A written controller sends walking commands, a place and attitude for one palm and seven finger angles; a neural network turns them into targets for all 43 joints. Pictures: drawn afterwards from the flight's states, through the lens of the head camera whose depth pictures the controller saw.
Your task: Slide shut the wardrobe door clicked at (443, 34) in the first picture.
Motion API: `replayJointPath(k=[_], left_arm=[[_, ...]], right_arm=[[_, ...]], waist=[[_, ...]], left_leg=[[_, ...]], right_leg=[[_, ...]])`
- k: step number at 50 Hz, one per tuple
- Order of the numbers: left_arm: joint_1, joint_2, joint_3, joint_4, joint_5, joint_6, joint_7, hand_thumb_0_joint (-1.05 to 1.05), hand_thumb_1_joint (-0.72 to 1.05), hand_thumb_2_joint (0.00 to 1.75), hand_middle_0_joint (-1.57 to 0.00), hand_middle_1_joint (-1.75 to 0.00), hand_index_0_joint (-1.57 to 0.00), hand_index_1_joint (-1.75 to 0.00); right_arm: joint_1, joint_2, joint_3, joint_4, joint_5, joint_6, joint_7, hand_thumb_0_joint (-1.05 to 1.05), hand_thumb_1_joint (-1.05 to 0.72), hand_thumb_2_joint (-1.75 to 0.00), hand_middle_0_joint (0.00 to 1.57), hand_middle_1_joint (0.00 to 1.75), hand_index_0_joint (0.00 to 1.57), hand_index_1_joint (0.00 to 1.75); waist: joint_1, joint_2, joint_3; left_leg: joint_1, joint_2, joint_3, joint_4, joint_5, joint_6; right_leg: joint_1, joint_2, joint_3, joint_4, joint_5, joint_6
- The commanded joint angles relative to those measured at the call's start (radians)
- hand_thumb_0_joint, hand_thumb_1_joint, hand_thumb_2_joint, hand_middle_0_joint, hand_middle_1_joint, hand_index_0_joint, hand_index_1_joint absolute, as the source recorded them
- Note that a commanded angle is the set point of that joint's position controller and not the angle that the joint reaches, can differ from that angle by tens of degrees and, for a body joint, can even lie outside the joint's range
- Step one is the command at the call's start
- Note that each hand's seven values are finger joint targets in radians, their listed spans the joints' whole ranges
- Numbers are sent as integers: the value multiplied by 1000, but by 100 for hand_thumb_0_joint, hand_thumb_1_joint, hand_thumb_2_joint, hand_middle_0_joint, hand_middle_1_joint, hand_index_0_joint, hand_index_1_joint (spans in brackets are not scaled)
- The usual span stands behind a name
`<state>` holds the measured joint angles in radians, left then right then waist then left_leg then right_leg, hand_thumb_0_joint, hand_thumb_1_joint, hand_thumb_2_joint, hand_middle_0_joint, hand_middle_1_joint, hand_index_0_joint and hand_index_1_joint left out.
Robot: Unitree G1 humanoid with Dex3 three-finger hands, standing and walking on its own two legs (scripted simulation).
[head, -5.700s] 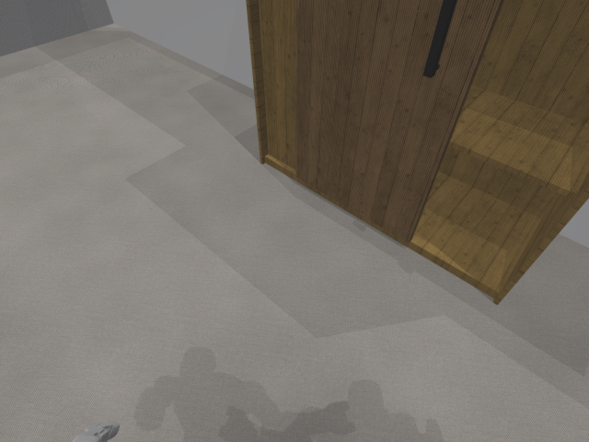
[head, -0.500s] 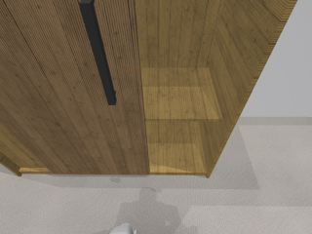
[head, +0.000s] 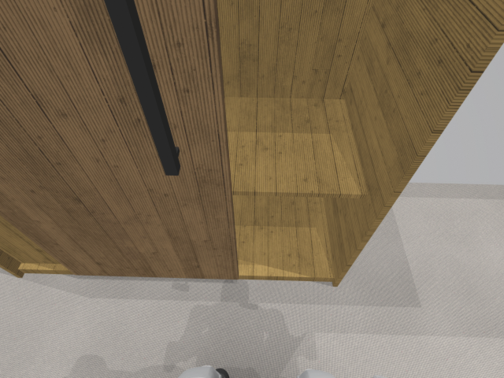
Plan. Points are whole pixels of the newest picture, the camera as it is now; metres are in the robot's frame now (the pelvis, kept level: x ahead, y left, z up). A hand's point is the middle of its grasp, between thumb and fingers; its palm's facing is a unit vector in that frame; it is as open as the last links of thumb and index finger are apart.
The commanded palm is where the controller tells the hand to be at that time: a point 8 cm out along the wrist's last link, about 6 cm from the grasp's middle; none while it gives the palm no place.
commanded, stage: come to a stop and stand still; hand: left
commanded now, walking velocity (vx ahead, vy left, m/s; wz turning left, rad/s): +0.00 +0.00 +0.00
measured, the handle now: (154, 94) +0.48 +0.19 +0.17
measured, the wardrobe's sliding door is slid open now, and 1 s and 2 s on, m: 0.38 0.38 0.38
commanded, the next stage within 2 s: look again from close up in 1.52 s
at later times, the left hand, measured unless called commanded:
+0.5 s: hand out of the picture +0.03 +0.14 -0.16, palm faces +0.06 -0.98 -0.20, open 7.3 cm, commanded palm none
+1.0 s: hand out of the picture -0.05 +0.14 -0.17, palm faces +0.07 -0.99 -0.14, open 7.4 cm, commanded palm none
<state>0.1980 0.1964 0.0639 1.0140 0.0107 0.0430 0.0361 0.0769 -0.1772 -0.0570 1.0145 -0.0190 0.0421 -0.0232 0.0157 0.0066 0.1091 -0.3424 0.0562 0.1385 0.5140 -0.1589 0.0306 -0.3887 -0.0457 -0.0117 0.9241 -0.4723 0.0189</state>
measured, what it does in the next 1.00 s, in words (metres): steps on the spot: right foot, then left foot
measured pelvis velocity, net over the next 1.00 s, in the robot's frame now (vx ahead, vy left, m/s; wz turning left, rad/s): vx -0.02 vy -0.02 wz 0.03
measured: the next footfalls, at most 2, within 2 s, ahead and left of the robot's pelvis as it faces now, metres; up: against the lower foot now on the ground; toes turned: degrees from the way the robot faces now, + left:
right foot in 0.06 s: +0.04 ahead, -0.15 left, +0.00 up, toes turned +0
left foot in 0.22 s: +0.06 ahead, +0.07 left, +0.00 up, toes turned +5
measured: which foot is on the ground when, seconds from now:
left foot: down 0.00-0.04, up 0.06-0.20, down 0.22-1.00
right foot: up 0.00-0.04, down 0.06-1.00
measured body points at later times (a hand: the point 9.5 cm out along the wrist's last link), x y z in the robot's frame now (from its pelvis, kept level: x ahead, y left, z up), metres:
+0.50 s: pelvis -0.02 -0.04 +0.00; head -0.02 -0.04 +0.45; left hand +0.03 +0.19 -0.15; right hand +0.01 -0.27 -0.15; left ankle +0.02 +0.07 -0.73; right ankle +0.00 -0.15 -0.73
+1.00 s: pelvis -0.02 -0.02 +0.01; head -0.02 -0.01 +0.46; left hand -0.06 +0.19 -0.16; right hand -0.02 -0.24 -0.15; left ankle +0.02 +0.07 -0.73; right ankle +0.00 -0.15 -0.73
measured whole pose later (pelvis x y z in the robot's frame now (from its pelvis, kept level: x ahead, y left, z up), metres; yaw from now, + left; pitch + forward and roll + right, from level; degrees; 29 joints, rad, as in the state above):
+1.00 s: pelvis -0.02 -0.02 +0.01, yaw +2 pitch -2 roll -1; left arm 0.35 0.12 0.00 1.10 0.02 -0.02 0.03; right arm 0.28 -0.13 -0.02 1.12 -0.01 0.01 -0.01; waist 0.00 -0.01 0.03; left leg -0.26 -0.01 0.07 0.48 -0.20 0.05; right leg -0.21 -0.02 -0.03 0.46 -0.22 0.01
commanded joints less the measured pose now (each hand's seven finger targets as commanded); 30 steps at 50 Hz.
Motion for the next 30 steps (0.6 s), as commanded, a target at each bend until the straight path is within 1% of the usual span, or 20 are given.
replayJointPath(k=[1,2,3,4,5,6,7,8,9,10,11,12,14,15,18,20,23,26,29,30], left_arm=[[256,125,-11,-77,9,-18,-10,0,90,90,-20,-30,-20,-30],[167,197,-8,-119,31,-25,3,0,90,90,-20,-30,-20,-30],[69,189,-15,-164,29,-28,6,0,90,90,-20,-30,-20,-30],[10,213,-2,-196,32,-29,6,0,90,90,-20,-30,-20,-30],[-25,202,9,-220,24,-40,18,0,90,90,-20,-30,-20,-30],[-53,182,13,-228,23,-42,22,0,90,90,-20,-30,-20,-30],[-58,169,12,-231,28,-41,22,0,90,90,-20,-30,-20,-30],[-39,169,11,-227,30,-40,22,0,90,90,-20,-30,-20,-30],[-15,169,7,-218,23,-38,21,0,90,90,-20,-30,-20,-30],[9,152,-1,-210,15,-38,16,0,90,90,-20,-30,-20,-30],[57,117,-8,-200,4,-36,11,0,90,90,-20,-30,-20,-30],[91,102,-18,-187,0,-40,8,0,90,90,-20,-30,-20,-30],[79,106,-23,-156,2,-41,7,0,90,90,-20,-30,-20,-30],[88,106,-25,-145,2,-45,4,0,90,90,-20,-30,-20,-30],[83,109,-24,-127,4,-50,1,0,90,90,-20,-30,-20,-30],[84,117,-23,-120,6,-56,1,0,90,90,-20,-30,-20,-30],[84,98,-19,-108,6,-60,3,0,90,90,-20,-30,-20,-30],[96,92,-23,-83,5,-63,2,0,90,90,-20,-30,-20,-30],[125,78,-29,-51,4,-65,2,0,90,90,-20,-30,-20,-30],[130,79,-30,-43,5,-67,3,0,90,90,-20,-30,-20,-30]], right_arm=[[-37,-178,-47,-166,-8,-18,1,0,-90,-90,20,30,20,30],[54,-74,-31,-172,-1,-12,10,0,-90,-90,20,30,20,30],[67,-74,-32,-174,-2,2,14,0,-90,-90,20,30,20,30],[109,-69,-43,-172,-1,4,23,0,-90,-90,20,30,20,30],[150,-84,-40,-183,-4,1,21,0,-90,-90,20,30,20,30],[138,-97,-40,-192,-1,-12,19,0,-90,-90,20,30,20,30],[140,-87,-34,-193,2,-22,16,0,-90,-90,20,30,20,30],[162,-69,-28,-187,4,-29,13,0,-90,-90,20,30,20,30],[193,-58,-21,-170,4,-37,12,0,-90,-90,20,30,20,30],[203,-77,-15,-160,2,-49,15,0,-90,-90,20,30,20,30],[184,-116,-15,-160,-7,-55,12,0,-90,-90,20,30,20,30],[165,-142,-12,-163,-10,-54,8,0,-90,-90,20,30,20,30],[153,-135,-7,-141,-6,-56,6,0,-90,-90,20,30,20,30],[155,-127,-4,-131,-4,-56,6,0,-90,-90,20,30,20,30],[176,-101,1,-109,-4,-47,7,0,-90,-90,20,30,20,30],[204,-87,3,-88,-3,-43,10,0,-90,-90,20,30,20,30],[235,-67,5,-53,-4,-45,9,0,-90,-90,20,30,20,30],[239,-71,9,-28,-1,-49,8,0,-90,-90,20,30,20,30],[239,-70,13,-3,1,-53,7,0,-90,-90,20,30,20,30],[245,-71,13,3,3,-53,6,0,-90,-90,20,30,20,30]], waist=[[84,-89,-157],[14,-355,-132],[-21,-218,-121],[-55,-136,-132],[-69,-243,-138],[-63,-276,-90],[-63,-237,-62],[-62,-182,-66],[-63,-124,-86],[-48,-5,-91],[-16,120,-84],[8,116,-86],[7,119,-91],[12,99,-109],[-10,-8,-53],[-22,-67,-53],[-36,-57,-54],[-32,-16,-53],[-24,-4,-45],[-24,-21,-51]], left_leg=[[-99,97,-137,65,-278,2],[-166,-62,-56,289,-316,-45],[-90,-36,-139,428,-305,-39],[-68,-57,-110,520,-264,-43],[-150,-50,-129,541,-236,-27],[-155,-23,-142,515,-258,-22],[-110,-17,-132,426,-283,-23],[-53,-26,-108,280,-262,-26],[31,-37,-94,107,-147,-23],[89,-12,-150,12,19,-4],[85,82,-254,-45,117,34],[35,127,-290,-75,109,61],[0,102,-281,-108,60,52],[2,87,-260,-105,36,44],[-7,30,-204,-98,-182,9],[24,11,-178,-72,-179,0],[61,3,-162,-55,-147,-7],[64,17,-176,-84,-142,-6],[61,28,-187,-114,-142,-3],[62,34,-188,-117,-137,-3]], right_leg=[[126,-31,70,-504,103,-20],[92,-196,318,-659,88,-84],[-38,-234,331,-657,10,-144],[-73,-204,300,-641,-19,-164],[23,-172,264,-607,130,-151],[23,-196,235,-571,260,-172],[8,-199,193,-537,348,-185],[26,-184,171,-493,397,-178],[42,-155,149,-437,400,-147],[36,-95,100,-387,348,-101],[19,-25,49,-365,250,-56],[82,2,15,-389,195,-40],[157,12,-1,-381,202,-34],[192,3,10,-409,222,-37],[134,-38,91,-520,124,-52],[104,-62,124,-583,66,-59],[68,-77,140,-615,43,-65],[80,-62,116,-604,77,-57],[97,-53,101,-592,114,-52],[111,-50,92,-591,129,-50]])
